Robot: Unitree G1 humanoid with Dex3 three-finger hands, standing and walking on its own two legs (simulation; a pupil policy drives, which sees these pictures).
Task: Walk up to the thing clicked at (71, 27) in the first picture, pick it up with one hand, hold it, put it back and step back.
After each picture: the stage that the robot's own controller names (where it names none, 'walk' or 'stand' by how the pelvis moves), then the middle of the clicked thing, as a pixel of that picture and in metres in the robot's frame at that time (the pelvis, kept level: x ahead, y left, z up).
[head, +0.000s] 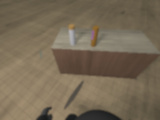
stand; (72, 35) +0.91 +0.25 -0.03
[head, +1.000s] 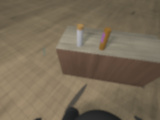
walk; (79, 36) +0.83 +0.16 -0.01
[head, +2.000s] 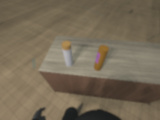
stand; (68, 55) +0.52 +0.21 +0.00
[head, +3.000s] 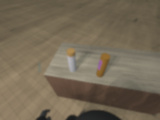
stand; (72, 61) +0.51 +0.19 -0.04
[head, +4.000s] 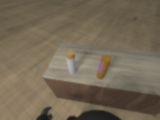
stand; (71, 63) +0.48 +0.18 -0.03
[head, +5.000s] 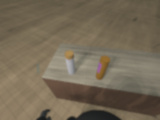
stand; (70, 63) +0.48 +0.19 -0.04
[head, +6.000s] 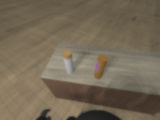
stand; (68, 63) +0.48 +0.21 -0.04
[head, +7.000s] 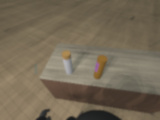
stand; (68, 63) +0.47 +0.21 -0.04
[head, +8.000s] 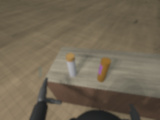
rise first; (71, 66) +0.46 +0.20 -0.03
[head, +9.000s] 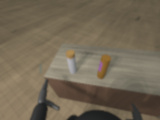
go down; (71, 62) +0.48 +0.20 -0.03
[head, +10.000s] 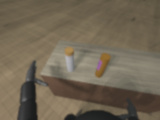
go down; (70, 60) +0.49 +0.18 -0.02
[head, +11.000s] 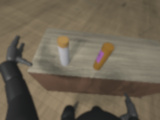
go down; (64, 53) +0.48 +0.18 +0.03
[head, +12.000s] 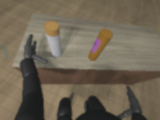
close in; (54, 42) +0.50 +0.19 +0.06
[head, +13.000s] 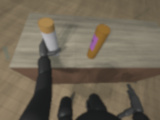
close; (51, 41) +0.51 +0.20 +0.08
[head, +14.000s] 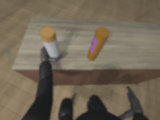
lift; (52, 48) +0.47 +0.19 +0.07
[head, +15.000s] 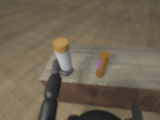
lift; (65, 60) +0.33 +0.16 +0.20
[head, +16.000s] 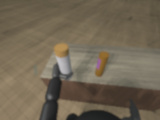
hold; (64, 64) +0.33 +0.17 +0.15
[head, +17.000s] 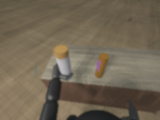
hold; (64, 65) +0.33 +0.17 +0.14
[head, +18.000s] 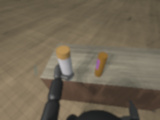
crouch; (66, 65) +0.33 +0.16 +0.14
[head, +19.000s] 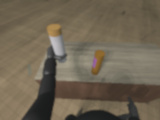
crouch; (58, 46) +0.45 +0.20 +0.18
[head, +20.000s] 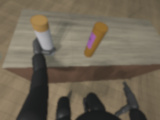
lower; (45, 39) +0.52 +0.21 +0.08
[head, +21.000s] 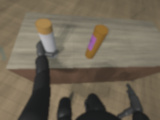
lower; (49, 42) +0.50 +0.20 +0.08
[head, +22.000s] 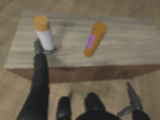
lower; (47, 40) +0.52 +0.20 +0.08
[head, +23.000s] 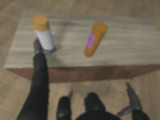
lower; (46, 39) +0.52 +0.20 +0.08
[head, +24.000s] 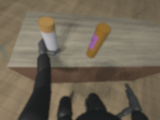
loosen; (51, 40) +0.51 +0.19 +0.08
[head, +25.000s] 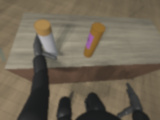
withdraw; (48, 42) +0.51 +0.19 +0.08
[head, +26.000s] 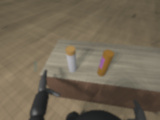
sink last; (71, 60) +0.47 +0.17 +0.01
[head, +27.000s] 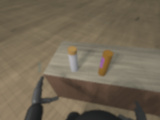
stand; (73, 60) +0.49 +0.18 +0.01
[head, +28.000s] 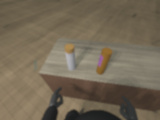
stand; (70, 58) +0.48 +0.18 +0.02
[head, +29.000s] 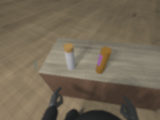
stand; (70, 58) +0.49 +0.19 +0.02
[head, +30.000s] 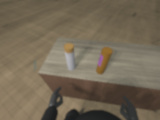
stand; (70, 58) +0.48 +0.18 +0.03
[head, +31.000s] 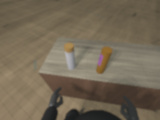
stand; (70, 57) +0.48 +0.18 +0.03
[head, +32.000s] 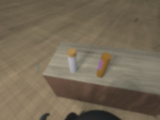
stand; (72, 61) +0.49 +0.18 -0.02
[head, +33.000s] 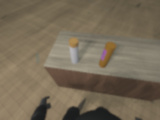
walk; (74, 52) +0.53 +0.15 -0.01
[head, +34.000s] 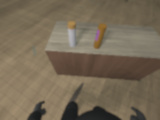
walk; (72, 35) +0.72 +0.22 -0.01
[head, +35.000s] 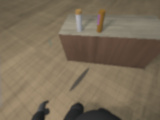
walk; (79, 21) +1.05 +0.22 -0.01
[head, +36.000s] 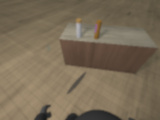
stand; (78, 28) +1.11 +0.21 -0.03
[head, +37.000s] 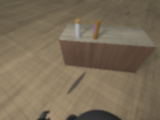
stand; (78, 29) +1.12 +0.21 -0.04
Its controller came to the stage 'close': yes
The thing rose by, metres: 0.20
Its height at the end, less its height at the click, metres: +0.00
